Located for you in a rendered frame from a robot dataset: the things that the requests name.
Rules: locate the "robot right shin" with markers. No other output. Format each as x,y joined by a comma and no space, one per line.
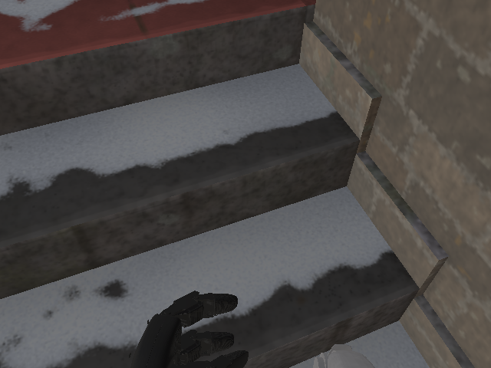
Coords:
340,347

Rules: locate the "right robot thigh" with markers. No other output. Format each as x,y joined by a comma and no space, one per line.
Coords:
342,359

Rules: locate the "left robot hand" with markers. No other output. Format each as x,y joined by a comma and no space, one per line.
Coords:
162,345

